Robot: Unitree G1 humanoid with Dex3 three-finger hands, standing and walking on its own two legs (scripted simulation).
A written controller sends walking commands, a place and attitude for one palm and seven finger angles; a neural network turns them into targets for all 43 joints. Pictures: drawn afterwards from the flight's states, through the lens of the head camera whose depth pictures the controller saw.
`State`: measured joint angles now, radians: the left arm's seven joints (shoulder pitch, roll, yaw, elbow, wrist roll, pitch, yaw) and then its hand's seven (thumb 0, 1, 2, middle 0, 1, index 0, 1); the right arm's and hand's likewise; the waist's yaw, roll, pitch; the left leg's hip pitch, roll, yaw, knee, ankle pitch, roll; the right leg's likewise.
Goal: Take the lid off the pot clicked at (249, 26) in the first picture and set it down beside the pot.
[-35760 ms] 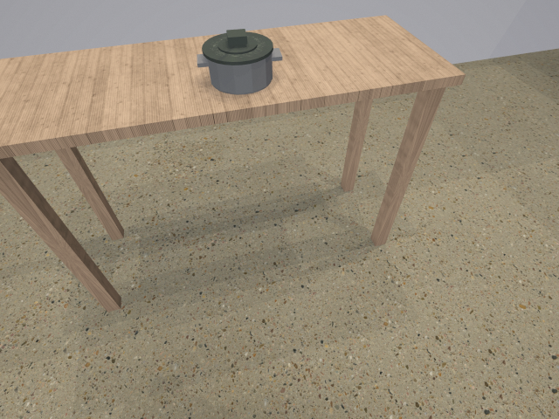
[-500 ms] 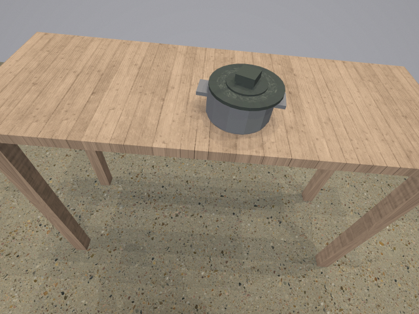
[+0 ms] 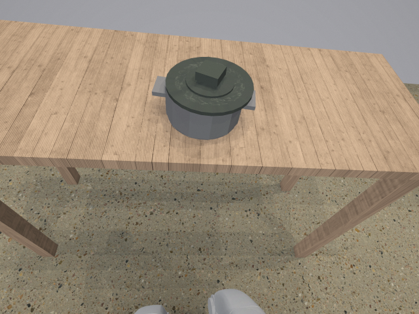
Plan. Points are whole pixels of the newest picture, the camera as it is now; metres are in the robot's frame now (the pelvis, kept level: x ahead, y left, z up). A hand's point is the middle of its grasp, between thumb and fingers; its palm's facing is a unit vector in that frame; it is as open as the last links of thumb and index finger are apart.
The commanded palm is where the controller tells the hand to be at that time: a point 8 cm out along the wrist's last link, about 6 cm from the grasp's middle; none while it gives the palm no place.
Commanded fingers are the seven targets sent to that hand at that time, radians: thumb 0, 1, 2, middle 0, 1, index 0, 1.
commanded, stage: shuffle to correct the standing spot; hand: left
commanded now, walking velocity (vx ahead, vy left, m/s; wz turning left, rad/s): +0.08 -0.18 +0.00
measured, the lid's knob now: (211, 73) +0.51 +0.02 +0.17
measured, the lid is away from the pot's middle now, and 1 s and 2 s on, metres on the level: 0.01 0.01 0.01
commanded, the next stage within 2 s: come to a stop and stand still in 0.22 s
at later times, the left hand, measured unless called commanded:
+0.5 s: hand out of the picture +0.07 +0.04 -0.15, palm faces +0.06 -0.98 -0.21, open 7.4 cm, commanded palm none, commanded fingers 0.00 0.90 0.90 -0.20 -0.30 -0.20 -0.30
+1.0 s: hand out of the picture +0.02 +0.16 -0.16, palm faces +0.12 -0.94 -0.33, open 7.4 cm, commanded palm none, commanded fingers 0.00 0.90 0.90 -0.20 -0.30 -0.20 -0.30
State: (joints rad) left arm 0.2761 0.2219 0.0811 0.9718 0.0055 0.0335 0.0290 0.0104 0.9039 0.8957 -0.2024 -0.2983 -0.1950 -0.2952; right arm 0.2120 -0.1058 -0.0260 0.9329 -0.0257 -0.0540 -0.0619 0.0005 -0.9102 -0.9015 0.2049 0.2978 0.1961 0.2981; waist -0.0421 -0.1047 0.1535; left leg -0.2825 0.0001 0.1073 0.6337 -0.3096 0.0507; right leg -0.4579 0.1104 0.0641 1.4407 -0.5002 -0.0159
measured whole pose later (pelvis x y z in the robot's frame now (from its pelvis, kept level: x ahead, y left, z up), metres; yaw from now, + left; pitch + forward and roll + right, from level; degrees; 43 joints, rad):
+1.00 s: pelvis +0.00 -0.06 +0.00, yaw +1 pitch -3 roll +1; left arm 0.32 0.22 0.04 0.94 0.03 0.06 0.05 0.01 0.90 0.90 -0.20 -0.30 -0.20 -0.30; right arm 0.18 -0.16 -0.02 0.82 -0.03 0.04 0.00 0.00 -0.91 -0.90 0.20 0.30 0.20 0.30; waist 0.04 0.03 -0.01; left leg -0.27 -0.07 0.05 0.64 -0.31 0.07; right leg -0.39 -0.03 0.03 0.83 -0.45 -0.01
